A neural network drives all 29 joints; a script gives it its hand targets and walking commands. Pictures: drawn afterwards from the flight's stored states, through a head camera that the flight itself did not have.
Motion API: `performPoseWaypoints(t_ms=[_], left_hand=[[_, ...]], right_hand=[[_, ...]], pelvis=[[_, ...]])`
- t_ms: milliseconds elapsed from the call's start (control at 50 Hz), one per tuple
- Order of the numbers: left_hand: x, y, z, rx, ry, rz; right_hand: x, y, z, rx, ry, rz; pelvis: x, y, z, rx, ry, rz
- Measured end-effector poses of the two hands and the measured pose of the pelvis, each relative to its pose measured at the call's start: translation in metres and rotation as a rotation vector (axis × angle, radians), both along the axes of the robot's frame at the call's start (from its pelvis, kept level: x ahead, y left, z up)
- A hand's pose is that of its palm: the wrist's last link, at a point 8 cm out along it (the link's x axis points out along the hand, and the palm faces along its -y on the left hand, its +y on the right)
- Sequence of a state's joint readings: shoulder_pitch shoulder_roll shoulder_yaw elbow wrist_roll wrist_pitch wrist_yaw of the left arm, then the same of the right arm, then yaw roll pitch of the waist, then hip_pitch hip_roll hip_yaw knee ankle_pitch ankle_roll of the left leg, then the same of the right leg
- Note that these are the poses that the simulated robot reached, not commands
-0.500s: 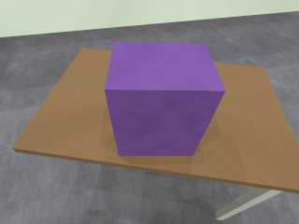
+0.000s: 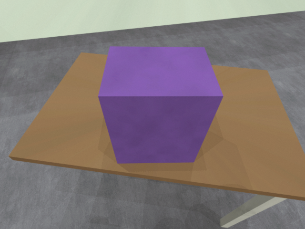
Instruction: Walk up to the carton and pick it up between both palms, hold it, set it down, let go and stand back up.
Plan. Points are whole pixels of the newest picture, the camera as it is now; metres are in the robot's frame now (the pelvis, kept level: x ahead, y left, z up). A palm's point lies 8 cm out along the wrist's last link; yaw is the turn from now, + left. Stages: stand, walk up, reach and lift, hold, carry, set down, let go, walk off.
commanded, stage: walk up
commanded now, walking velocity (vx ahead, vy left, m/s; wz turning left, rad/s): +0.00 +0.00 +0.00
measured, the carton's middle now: (156, 111) +0.40 +0.00 +0.08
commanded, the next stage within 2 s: stand in 1.52 s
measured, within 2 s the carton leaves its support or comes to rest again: neither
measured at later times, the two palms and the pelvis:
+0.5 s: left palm out of the picture -0.03 +0.18 -0.15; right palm out of the picture -0.02 -0.22 -0.15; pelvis +0.01 -0.02 +0.00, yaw +0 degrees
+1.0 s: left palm out of the picture -0.03 +0.17 -0.15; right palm out of the picture -0.01 -0.24 -0.16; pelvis +0.01 -0.04 +0.00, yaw +0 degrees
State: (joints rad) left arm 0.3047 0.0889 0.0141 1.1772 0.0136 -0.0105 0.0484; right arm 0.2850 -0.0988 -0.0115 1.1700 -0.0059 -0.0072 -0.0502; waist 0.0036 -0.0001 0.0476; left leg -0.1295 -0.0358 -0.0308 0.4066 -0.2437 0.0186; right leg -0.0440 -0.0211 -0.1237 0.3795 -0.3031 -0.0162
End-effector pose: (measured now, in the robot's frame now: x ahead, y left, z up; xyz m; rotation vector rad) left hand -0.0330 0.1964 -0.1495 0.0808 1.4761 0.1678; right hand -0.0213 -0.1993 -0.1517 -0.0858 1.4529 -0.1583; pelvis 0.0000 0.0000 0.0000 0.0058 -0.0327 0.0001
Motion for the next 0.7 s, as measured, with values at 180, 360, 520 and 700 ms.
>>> performPoseWaypoints(t_ms=[180,360,520,700], left_hand=[[-0.002,-0.006,0.0,0.0,0.011,0.003],[-0.002,-0.012,0.0,0.002,0.016,0.003],[-0.002,-0.016,0.0,0.006,0.021,-0.008],[-0.001,-0.018,0.0,0.019,0.023,-0.015]], right_hand=[[0.003,-0.004,-0.001,0.001,0.006,0.002],[0.004,-0.009,-0.002,0.004,0.013,0.003],[0.005,-0.017,-0.002,0.0,0.02,0.011],[0.006,-0.029,-0.003,-0.007,0.03,0.013]], pelvis=[[0.003,-0.005,0.0,0.0,0.002,0.0],[0.006,-0.011,-0.001,0.001,0.002,0.001],[0.006,-0.017,-0.002,0.002,-0.001,0.002],[0.006,-0.025,-0.003,0.002,-0.001,0.003]])
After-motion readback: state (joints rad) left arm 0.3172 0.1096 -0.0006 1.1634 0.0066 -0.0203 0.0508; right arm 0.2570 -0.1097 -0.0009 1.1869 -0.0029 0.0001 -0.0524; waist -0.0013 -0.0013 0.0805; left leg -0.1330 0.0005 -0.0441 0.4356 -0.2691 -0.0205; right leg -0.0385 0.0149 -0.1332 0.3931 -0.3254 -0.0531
